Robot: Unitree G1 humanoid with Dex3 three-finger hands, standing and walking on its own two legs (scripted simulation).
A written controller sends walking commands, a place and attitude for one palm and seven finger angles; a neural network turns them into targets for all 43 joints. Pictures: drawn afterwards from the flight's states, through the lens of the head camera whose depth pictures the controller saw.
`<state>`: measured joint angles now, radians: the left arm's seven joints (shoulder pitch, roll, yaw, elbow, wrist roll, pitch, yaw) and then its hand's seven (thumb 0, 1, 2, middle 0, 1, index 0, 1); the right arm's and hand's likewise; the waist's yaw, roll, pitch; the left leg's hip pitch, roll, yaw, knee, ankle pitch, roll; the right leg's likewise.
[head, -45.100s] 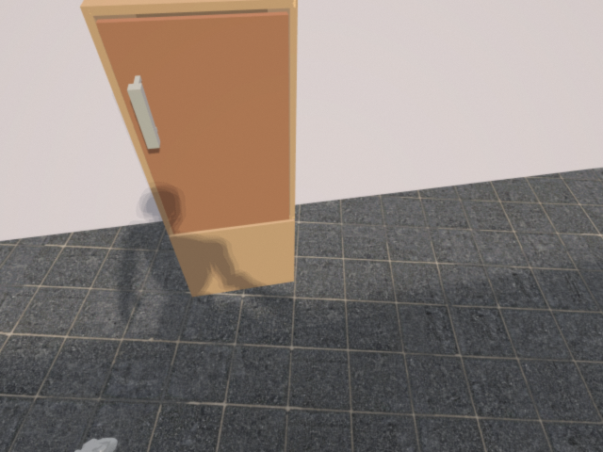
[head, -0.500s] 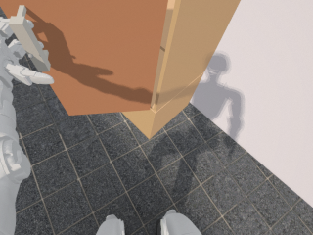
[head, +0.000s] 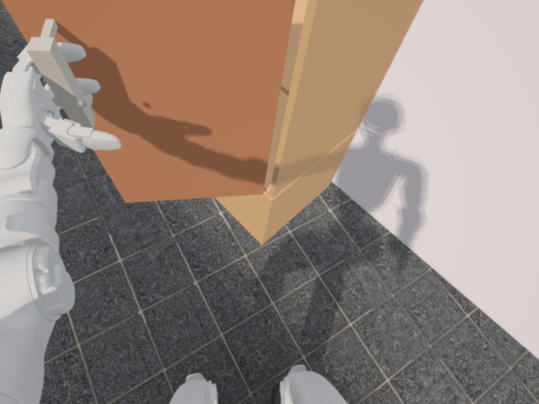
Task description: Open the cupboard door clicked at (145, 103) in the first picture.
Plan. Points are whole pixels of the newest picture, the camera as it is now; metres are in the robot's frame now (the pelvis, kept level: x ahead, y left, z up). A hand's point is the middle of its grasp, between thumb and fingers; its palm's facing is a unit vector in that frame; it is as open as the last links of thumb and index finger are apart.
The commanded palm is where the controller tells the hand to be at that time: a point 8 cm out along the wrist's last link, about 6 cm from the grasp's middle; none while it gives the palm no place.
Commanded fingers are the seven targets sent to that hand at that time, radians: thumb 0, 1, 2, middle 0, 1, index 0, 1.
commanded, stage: slide the fingers in behind the handle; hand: left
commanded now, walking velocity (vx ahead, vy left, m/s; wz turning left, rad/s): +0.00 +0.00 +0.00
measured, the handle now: (68, 77) +0.57 +0.24 +0.10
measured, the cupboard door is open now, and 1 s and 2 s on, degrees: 53 53 84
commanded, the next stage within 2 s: close the thumb around the handle in 0.34 s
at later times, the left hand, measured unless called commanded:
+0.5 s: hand (82, 103) +0.52 +0.21 +0.10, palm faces +0.03 -1.00 -0.01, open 14.0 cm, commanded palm +0.50 +0.26 +0.10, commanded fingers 0.00 -0.28 0.40 -0.32 -1.22 -0.32 -1.22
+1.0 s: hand (77, 105) +0.51 +0.22 +0.10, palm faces +0.04 -1.00 +0.00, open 6.5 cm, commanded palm +0.49 +0.26 +0.10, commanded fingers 0.00 0.90 0.90 -0.40 -1.35 -0.40 -1.35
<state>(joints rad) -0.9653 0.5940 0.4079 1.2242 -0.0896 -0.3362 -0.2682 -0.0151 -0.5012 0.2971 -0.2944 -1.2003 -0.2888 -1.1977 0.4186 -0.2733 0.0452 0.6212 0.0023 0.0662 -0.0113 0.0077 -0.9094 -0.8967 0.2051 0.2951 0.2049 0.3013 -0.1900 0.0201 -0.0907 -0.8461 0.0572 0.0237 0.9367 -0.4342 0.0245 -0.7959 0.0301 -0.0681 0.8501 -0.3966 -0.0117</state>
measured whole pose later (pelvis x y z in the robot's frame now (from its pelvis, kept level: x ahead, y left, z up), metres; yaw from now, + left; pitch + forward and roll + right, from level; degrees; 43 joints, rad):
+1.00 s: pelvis +0.00 +0.00 +0.00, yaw +0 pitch +19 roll -3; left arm -0.94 0.58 0.41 1.21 -0.10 -0.33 -0.27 0.00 0.58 0.76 -0.36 -1.32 -0.37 -1.31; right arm 0.43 -0.28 0.04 0.63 0.00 0.07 -0.01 0.01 -0.91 -0.90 0.20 0.30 0.20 0.30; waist -0.19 0.02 -0.10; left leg -0.84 0.05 0.03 0.94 -0.44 0.03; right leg -0.78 0.03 -0.06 0.84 -0.39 -0.01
